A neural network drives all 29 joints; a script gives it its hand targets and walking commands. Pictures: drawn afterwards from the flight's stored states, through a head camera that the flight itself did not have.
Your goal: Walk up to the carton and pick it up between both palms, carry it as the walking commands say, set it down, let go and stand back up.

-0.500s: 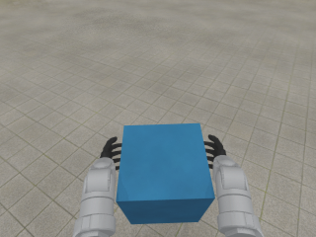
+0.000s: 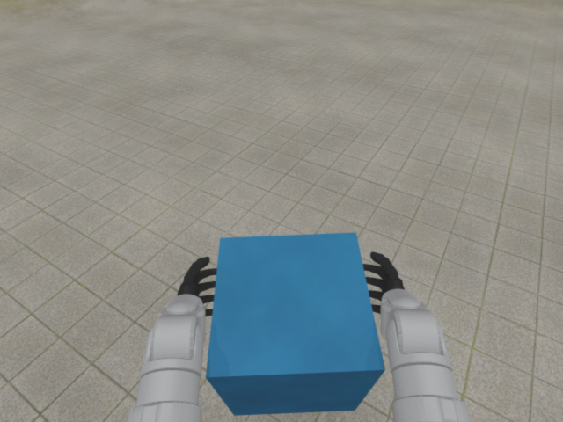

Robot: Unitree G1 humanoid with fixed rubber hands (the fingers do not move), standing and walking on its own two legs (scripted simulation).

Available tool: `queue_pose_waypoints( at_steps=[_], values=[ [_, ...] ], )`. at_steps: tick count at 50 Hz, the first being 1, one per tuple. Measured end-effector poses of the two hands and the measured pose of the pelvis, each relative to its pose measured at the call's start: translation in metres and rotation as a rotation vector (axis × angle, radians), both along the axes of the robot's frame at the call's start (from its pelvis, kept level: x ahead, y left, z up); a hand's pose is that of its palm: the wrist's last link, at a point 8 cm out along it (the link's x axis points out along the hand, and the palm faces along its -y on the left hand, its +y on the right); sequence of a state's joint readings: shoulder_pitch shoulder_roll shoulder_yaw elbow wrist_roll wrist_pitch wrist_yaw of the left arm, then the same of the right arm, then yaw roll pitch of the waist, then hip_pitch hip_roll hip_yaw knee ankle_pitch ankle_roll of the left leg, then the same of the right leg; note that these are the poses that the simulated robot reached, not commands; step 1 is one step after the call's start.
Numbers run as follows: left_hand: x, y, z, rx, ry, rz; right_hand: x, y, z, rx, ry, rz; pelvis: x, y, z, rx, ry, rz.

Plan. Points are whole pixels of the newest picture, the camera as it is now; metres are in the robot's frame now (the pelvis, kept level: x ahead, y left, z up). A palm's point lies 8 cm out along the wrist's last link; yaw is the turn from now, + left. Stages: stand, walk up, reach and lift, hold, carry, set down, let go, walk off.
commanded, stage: reach and lift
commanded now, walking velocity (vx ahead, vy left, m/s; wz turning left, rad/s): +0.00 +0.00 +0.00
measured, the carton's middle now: (291, 329) +0.28 +0.00 -0.04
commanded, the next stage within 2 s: hold in 0.18 s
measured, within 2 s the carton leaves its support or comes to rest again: neither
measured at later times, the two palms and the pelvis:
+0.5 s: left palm (188, 308) +0.27 +0.15 +0.05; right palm (391, 303) +0.27 -0.15 +0.05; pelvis -0.01 +0.00 +0.00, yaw +0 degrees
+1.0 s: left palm (187, 309) +0.28 +0.15 +0.04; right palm (390, 305) +0.27 -0.15 +0.04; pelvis -0.01 +0.00 +0.00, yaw +0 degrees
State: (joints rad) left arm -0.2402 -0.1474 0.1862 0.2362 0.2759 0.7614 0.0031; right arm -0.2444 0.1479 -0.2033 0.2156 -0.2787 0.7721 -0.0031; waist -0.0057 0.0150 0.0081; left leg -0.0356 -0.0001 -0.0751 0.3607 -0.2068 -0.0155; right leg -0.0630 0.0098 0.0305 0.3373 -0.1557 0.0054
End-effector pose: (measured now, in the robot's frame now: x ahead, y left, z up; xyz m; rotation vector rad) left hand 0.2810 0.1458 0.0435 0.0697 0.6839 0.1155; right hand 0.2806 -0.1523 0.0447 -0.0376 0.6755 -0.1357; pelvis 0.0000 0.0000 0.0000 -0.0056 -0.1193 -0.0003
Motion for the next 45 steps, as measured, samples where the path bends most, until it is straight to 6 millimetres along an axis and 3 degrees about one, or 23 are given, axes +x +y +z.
queue_pose_waypoints(
  at_steps=[21, 45],
  values=[
    [-0.007, 0.001, 0.003, -0.002, -0.007, 0.007, -0.007, 0.001, 0.001, -0.002, -0.004, -0.003, -0.012, 0.0, -0.002, 0.002, -0.014, 0.001],
    [-0.005, 0.004, -0.001, 0.004, 0.0, 0.001, -0.007, 0.004, -0.001, -0.01, 0.002, 0.004, -0.006, 0.003, -0.001, 0.0, -0.014, -0.001]
  ],
)
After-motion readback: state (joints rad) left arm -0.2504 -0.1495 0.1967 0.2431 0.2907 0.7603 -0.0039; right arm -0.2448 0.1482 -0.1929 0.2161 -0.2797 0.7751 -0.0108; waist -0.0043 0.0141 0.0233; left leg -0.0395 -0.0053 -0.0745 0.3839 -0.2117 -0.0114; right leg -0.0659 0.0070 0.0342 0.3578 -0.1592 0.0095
